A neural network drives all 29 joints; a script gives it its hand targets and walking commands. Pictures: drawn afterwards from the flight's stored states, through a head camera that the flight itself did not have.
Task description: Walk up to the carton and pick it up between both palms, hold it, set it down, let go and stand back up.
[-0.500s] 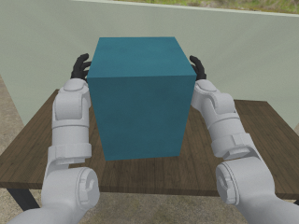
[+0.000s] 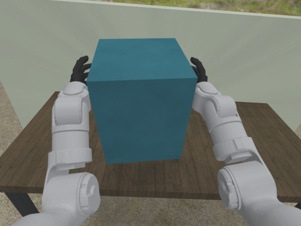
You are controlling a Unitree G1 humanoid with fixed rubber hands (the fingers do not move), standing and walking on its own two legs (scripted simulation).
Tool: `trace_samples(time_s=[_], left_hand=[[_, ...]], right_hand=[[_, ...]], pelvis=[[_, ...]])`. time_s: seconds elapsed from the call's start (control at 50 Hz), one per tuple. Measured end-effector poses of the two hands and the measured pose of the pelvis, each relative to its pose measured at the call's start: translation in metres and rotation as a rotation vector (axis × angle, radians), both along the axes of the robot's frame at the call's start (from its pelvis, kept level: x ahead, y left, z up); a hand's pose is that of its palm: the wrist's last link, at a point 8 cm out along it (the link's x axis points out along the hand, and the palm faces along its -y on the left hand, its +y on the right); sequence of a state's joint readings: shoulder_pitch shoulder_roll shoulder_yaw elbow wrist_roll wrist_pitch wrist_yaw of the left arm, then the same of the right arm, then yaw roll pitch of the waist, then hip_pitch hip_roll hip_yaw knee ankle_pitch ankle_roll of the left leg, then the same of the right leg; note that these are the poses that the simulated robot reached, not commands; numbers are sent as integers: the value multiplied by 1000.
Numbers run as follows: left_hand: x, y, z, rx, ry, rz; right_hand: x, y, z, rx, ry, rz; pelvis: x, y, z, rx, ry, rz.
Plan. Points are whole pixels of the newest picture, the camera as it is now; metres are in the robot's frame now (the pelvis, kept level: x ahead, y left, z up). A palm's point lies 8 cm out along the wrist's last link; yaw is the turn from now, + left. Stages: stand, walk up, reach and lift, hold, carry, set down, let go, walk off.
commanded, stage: hold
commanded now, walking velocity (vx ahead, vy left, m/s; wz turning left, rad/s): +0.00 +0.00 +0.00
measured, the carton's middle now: (140, 100) +0.37 +0.01 +0.21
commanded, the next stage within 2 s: none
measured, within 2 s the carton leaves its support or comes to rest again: neither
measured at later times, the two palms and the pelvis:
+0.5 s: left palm (79, 87) +0.36 +0.16 +0.25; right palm (197, 87) +0.36 -0.14 +0.26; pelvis +0.00 +0.00 +0.00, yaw +0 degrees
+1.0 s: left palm (79, 87) +0.36 +0.16 +0.25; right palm (198, 88) +0.36 -0.14 +0.26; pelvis +0.00 +0.00 +0.00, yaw +0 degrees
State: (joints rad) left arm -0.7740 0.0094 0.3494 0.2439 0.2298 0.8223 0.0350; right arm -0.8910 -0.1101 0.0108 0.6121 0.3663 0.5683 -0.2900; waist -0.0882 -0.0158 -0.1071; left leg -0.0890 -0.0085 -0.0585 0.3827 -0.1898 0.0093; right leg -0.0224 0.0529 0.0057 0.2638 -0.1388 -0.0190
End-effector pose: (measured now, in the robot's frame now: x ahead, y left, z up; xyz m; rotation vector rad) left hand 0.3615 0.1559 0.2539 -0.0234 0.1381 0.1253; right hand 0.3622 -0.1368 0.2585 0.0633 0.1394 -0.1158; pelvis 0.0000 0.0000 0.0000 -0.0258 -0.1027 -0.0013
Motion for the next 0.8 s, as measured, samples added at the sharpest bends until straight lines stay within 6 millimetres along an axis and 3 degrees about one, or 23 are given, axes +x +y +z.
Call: trace_samples(time_s=[0.8], left_hand=[[2,0,-1,7,10,-1]], right_hand=[[1,0,-1,2,10,-1]], pelvis=[[-1,0,0,1,4,2]])
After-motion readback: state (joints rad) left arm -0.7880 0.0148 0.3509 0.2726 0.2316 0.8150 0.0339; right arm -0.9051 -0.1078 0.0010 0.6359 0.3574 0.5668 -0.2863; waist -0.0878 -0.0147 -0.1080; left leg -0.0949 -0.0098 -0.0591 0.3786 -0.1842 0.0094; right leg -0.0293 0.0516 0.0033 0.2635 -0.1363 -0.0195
